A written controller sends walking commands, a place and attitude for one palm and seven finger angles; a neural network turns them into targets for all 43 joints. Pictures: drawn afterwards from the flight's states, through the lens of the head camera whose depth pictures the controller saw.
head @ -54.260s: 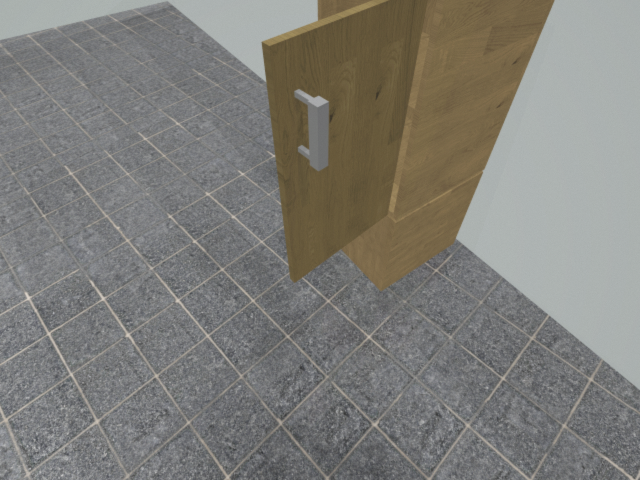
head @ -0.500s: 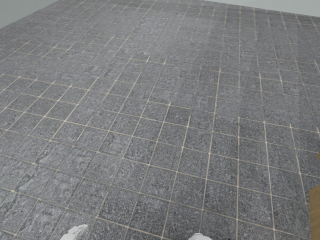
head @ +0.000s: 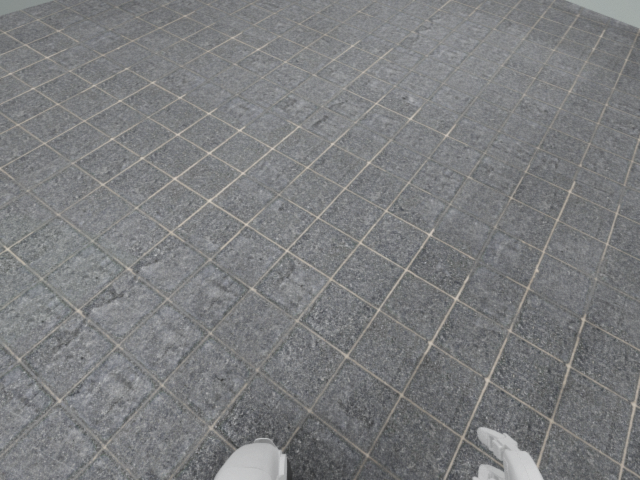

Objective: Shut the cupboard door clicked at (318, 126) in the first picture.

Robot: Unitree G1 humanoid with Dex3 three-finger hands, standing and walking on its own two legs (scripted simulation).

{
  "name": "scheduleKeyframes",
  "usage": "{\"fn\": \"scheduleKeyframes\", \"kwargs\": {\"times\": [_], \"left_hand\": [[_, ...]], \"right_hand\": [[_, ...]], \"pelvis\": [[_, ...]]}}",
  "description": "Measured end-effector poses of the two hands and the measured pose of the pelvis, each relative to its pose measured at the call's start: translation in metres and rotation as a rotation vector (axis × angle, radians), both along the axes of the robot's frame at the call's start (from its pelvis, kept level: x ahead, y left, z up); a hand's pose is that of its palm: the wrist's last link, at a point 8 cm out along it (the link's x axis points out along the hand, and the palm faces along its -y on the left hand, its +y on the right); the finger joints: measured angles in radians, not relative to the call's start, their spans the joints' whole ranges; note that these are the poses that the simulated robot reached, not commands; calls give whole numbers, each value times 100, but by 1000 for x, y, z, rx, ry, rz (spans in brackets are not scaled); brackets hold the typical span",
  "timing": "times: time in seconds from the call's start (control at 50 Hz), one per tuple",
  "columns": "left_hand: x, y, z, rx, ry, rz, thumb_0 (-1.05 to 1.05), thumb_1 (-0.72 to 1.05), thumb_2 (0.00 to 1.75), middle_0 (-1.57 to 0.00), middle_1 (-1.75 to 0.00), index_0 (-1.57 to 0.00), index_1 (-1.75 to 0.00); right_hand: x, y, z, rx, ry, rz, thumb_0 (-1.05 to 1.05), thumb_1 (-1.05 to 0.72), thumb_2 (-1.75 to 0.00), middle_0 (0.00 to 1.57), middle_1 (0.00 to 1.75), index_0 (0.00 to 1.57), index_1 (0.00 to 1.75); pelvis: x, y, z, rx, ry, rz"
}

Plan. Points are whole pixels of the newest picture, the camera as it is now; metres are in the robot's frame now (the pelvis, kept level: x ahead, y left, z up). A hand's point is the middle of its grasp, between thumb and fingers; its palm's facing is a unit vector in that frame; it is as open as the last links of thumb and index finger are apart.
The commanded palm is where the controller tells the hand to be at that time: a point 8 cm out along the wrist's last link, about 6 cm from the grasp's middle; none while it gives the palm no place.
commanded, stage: turn to face it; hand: left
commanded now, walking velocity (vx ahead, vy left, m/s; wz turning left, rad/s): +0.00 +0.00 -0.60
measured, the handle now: out of the picture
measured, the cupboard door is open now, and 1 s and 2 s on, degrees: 29 29 29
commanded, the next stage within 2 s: none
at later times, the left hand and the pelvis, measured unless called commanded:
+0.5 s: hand (210, 463) +0.15 +0.16 -0.14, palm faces -0.11 -0.97 -0.22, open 7.4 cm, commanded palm none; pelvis +0.08 -0.02 +0.02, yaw -11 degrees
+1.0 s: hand (265, 336) +0.32 +0.11 -0.13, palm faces -0.47 -0.83 -0.30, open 7.4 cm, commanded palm none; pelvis +0.10 -0.02 +0.01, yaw -29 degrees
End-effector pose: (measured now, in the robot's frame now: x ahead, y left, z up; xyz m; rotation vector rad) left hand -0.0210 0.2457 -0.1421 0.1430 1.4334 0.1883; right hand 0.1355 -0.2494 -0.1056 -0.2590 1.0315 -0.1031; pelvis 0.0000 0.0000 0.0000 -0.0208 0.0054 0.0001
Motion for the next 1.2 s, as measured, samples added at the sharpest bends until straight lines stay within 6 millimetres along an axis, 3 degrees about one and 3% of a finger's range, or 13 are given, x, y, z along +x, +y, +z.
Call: {"fn": "scheduleKeyframes", "kwargs": {"times": [0.1,0.24,0.36,0.44,0.6,0.66,0.74,0.84,0.94,1.04,1.2], "left_hand": [[48,13,9,30,-74,9,1,92,90,-20,-30,-20,-29],[109,-9,28,0,-151,-49,1,91,90,-19,-30,-19,-29],[140,-35,24,-3,-138,-128,0,91,90,-20,-30,-20,-29],[156,-43,29,-2,-123,-161,1,91,90,-20,-30,-20,-29],[199,-23,26,-1,-108,-242,1,91,90,-20,-30,-20,-29],[225,-12,17,-5,-118,-290,1,91,90,-20,-30,-20,-29],[267,-12,25,-1,-157,-370,1,91,90,-20,-30,-20,-29],[318,-35,43,-5,-243,-478,1,91,90,-20,-30,-19,-29],[355,-74,48,4,-335,-598,1,91,90,-20,-30,-19,-29],[358,-99,51,5,-337,-658,0,91,90,-20,-30,-20,-29],[356,-108,36,-49,-238,-713,1,91,90,-20,-30,-20,-29]], "right_hand": [[22,12,9,-24,2,17,0,-91,-90,20,30,20,30],[13,25,4,56,70,-57,0,-91,-90,20,30,20,30],[-7,3,-21,108,129,-197,0,-91,-90,20,30,20,30],[-25,-13,-19,79,193,-270,0,-91,-90,20,30,20,30],[-38,-22,4,1,186,-377,0,-91,-90,20,30,20,30],[-43,-18,4,-31,155,-406,0,-91,-90,20,30,20,30],[-60,-8,11,-28,169,-439,0,-91,-90,20,30,20,30],[-85,-3,8,6,204,-508,0,-91,-90,20,30,20,30],[-113,-13,-13,55,216,-601,0,-91,-90,20,30,20,30],[-123,-24,-16,58,234,-673,0,-91,-90,20,30,20,30],[-100,-24,6,25,139,-730,0,-91,-90,20,30,20,30]], "pelvis": [[18,4,10,6,-6,4],[46,-1,24,4,-16,-44],[66,-17,13,27,-6,-132],[74,-17,18,21,11,-167],[90,-6,24,31,23,-254],[95,3,17,17,25,-294],[98,5,22,8,12,-346],[100,0,27,-13,11,-413],[101,-16,14,9,8,-480],[103,-18,16,7,12,-532],[118,-12,22,28,17,-621]]}}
